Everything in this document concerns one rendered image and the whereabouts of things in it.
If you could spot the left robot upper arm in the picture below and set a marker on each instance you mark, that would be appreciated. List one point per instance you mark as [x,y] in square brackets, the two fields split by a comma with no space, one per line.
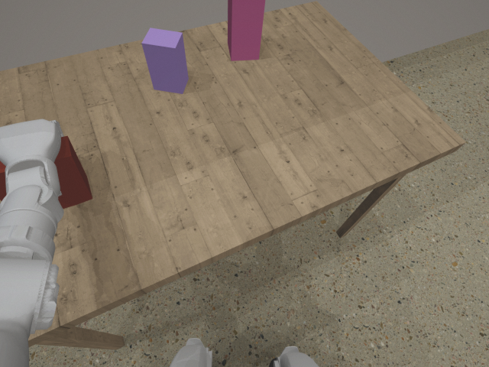
[28,300]

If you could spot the robot right shin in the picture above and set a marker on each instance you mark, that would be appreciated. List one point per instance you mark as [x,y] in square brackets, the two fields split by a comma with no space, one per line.
[289,349]

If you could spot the left robot thigh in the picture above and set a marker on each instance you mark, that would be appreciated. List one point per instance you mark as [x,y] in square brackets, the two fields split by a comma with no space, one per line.
[192,356]

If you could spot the robot left hand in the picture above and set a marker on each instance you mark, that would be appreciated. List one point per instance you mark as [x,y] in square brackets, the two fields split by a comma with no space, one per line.
[37,137]

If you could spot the robot left forearm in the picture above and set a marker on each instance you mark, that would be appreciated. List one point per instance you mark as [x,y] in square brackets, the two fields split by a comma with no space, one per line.
[30,210]

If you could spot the sponge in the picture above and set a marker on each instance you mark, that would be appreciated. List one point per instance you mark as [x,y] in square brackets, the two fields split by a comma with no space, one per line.
[74,184]

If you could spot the table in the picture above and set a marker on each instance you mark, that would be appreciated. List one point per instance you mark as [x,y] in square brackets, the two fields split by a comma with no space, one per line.
[251,148]

